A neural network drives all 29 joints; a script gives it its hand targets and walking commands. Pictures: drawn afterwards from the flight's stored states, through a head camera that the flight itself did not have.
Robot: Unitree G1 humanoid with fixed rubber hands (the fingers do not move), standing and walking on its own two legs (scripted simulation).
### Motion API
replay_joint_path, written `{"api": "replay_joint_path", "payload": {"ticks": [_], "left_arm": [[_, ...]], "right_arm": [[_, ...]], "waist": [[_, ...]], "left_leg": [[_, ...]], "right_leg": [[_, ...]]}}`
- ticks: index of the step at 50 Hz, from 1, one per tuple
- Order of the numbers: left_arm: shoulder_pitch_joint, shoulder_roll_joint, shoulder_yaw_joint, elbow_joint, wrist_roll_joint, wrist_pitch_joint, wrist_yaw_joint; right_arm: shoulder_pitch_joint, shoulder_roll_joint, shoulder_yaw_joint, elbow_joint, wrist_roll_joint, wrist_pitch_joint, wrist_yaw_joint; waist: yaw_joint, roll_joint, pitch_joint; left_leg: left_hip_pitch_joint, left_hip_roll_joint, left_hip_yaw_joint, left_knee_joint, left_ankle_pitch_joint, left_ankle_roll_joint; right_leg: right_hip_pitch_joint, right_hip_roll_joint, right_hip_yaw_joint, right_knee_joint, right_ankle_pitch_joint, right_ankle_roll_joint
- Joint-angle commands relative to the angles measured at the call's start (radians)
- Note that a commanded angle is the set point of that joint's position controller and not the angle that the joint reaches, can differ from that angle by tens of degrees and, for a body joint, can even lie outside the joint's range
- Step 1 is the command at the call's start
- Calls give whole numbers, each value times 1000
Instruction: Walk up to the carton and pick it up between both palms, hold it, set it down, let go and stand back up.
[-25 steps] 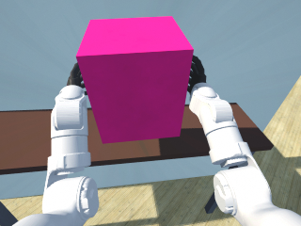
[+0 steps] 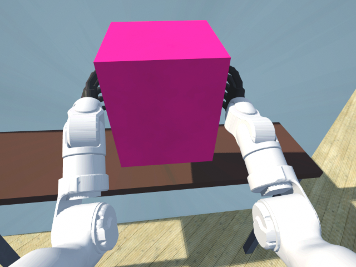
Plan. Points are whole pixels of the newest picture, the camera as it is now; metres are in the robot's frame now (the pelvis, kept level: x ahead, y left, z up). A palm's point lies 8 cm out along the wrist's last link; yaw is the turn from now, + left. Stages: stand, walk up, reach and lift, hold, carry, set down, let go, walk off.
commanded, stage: hold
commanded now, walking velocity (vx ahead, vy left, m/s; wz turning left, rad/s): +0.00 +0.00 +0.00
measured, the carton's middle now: (163, 94) +0.40 +0.02 +0.24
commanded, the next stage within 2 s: none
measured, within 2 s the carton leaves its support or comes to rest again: neither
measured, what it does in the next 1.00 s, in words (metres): stands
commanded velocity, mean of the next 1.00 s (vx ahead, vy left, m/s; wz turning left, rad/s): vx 0.00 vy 0.00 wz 0.00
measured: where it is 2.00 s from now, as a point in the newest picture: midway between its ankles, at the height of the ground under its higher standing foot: outside the picture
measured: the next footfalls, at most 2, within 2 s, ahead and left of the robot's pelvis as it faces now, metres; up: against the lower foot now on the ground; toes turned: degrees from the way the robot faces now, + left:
none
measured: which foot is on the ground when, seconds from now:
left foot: down 0.00-1.00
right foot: down 0.00-1.00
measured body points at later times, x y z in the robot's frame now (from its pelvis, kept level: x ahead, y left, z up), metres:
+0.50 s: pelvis +0.00 +0.01 +0.00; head -0.07 +0.04 +0.44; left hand +0.38 +0.17 +0.22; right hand +0.38 -0.13 +0.25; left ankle +0.06 +0.13 -0.75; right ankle -0.01 -0.11 -0.75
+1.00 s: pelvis +0.00 +0.01 +0.00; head -0.07 +0.04 +0.44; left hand +0.38 +0.17 +0.23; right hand +0.38 -0.13 +0.25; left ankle +0.06 +0.13 -0.75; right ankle -0.01 -0.11 -0.75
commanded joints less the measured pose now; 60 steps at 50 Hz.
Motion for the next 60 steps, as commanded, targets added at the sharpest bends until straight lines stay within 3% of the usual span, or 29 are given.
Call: {"api": "replay_joint_path", "payload": {"ticks": [1,4,5,6,7,8,9,11,12,13,17,21,23,24,26,31,33,34,40,42,43,47,48,49,52,54,56,59,60], "left_arm": [[-757,-532,-443,-124,-185,-88,-162],[-801,-535,-455,-155,-185,-92,-167],[-800,-554,-481,-179,-198,-101,-165],[-812,-558,-488,-188,-212,-100,-162],[-803,-567,-499,-213,-220,-105,-154],[-800,-568,-497,-217,-220,-99,-152],[-798,-562,-482,-203,-217,-97,-152],[-758,-528,-432,-141,-192,-91,-156],[-785,-521,-450,-133,-194,-90,-161],[-783,-526,-428,-122,-186,-92,-162],[-850,-582,-520,-221,-246,-109,-138],[-803,-577,-494,-186,-220,-110,-124],[-788,-565,-463,-167,-209,-101,-128],[-779,-545,-462,-150,-203,-94,-131],[-786,-541,-462,-166,-207,-102,-137],[-796,-564,-486,-177,-214,-97,-132],[-807,-567,-478,-176,-218,-99,-131],[-806,-573,-478,-167,-217,-97,-130],[-792,-562,-481,-167,-212,-103,-130],[-800,-561,-468,-192,-207,-105,-131],[-770,-562,-468,-192,-192,-98,-134],[-770,-570,-490,-215,-207,-91,-135],[-754,-569,-502,-227,-220,-86,-135],[-752,-558,-487,-214,-200,-87,-135],[-756,-561,-508,-264,-213,-92,-139],[-717,-554,-501,-223,-205,-84,-139],[-745,-532,-464,-191,-184,-88,-151],[-789,-582,-513,-228,-216,-97,-143],[-806,-575,-540,-273,-238,-105,-137]], "right_arm": [[-793,591,327,-269,112,-22,99],[-784,594,281,-232,99,-13,110],[-786,601,308,-278,111,-15,114],[-784,594,298,-259,110,-20,112],[-793,593,315,-296,123,-27,111],[-793,596,318,-306,125,-29,107],[-802,593,326,-331,129,-25,107],[-783,585,305,-252,112,-13,110],[-781,588,303,-254,107,-14,112],[-799,594,292,-220,101,-13,116],[-807,588,282,-257,115,-32,131],[-792,573,283,-249,127,-34,136],[-794,567,309,-255,130,-23,134],[-794,570,310,-258,124,-19,129],[-792,572,301,-250,118,-27,129],[-787,572,290,-229,120,-26,124],[-828,580,291,-293,116,-31,127],[-816,565,289,-245,115,-31,132],[-794,575,296,-258,116,-26,121],[-812,578,326,-288,123,-27,126],[-781,575,316,-268,122,-30,126],[-776,578,334,-296,126,-34,127],[-764,580,325,-288,131,-30,125],[-781,556,317,-293,129,-31,123],[-763,566,342,-330,134,-32,123],[-749,564,325,-305,126,-27,116],[-757,569,318,-292,111,-24,116],[-797,583,316,-314,112,-31,123],[-783,599,324,-344,123,-36,124]], "waist": [[-16,61,-322],[-28,92,-329],[-19,96,-345],[-42,113,-372],[-26,132,-397],[-42,123,-407],[-19,105,-396],[-13,68,-310],[-25,96,-299],[-9,69,-296],[-44,151,-416],[-31,140,-369],[-29,99,-350],[-7,114,-359],[-11,106,-362],[-33,111,-348],[-23,88,-387],[-17,109,-364],[-25,108,-375],[-8,92,-395],[-19,113,-367],[-13,112,-381],[-30,115,-357],[-13,113,-336],[-25,122,-415],[-31,105,-367],[-15,79,-317],[-21,131,-388],[-42,125,-433]], "left_leg": [[245,-90,36,12,195,-2],[229,-84,35,-12,108,7],[226,-82,34,-8,150,3],[233,-88,26,6,194,-8],[236,-93,30,18,216,-8],[258,-90,23,31,247,-20],[251,-92,27,25,236,-10],[219,-83,24,10,159,-6],[218,-91,27,-5,102,2],[197,-82,26,-20,73,10],[246,-77,23,-2,154,-17],[252,-80,14,6,189,-26],[243,-80,14,5,202,-14],[229,-87,21,-1,182,-6],[232,-81,27,-6,132,-5],[253,-79,20,3,188,-17],[247,-80,31,-11,161,-3],[228,-71,29,-14,148,-7],[257,-75,19,1,210,-14],[247,-86,30,7,211,-3],[264,-80,29,11,221,-20],[266,-78,34,17,240,-17],[273,-76,27,13,270,-32],[265,-73,29,10,231,-26],[265,-84,29,16,256,-22],[290,-85,18,28,293,-28],[246,-87,33,0,181,-4],[240,-75,35,0,176,-12],[269,-81,22,17,230,-21]], "right_leg": [[-87,51,-1,-73,232,89],[-114,49,-3,-84,119,74],[-96,54,-3,-69,171,78],[-87,56,-5,-69,200,74],[-70,56,5,-54,234,76],[-55,64,-6,-61,254,69],[-60,66,7,-62,259,73],[-92,54,-3,-74,180,78],[-102,43,5,-85,142,79],[-109,45,-1,-84,96,79],[-97,58,-2,-77,137,55],[-101,60,-6,-77,142,58],[-112,59,-2,-85,163,57],[-94,56,-4,-78,177,71],[-101,57,-11,-77,127,70],[-120,57,-8,-85,137,61],[-106,59,-11,-82,122,59],[-103,54,-12,-85,107,51],[-93,62,-12,-75,172,66],[-92,65,-5,-75,203,69],[-76,69,-13,-78,196,61],[-86,67,-11,-71,206,62],[-85,68,-7,-71,209,63],[-67,65,-5,-78,193,63],[-49,70,-7,-59,247,69],[-75,66,-6,-64,251,68],[-90,54,-8,-81,176,79],[-78,58,3,-70,163,61],[-82,63,1,-64,210,58]]}}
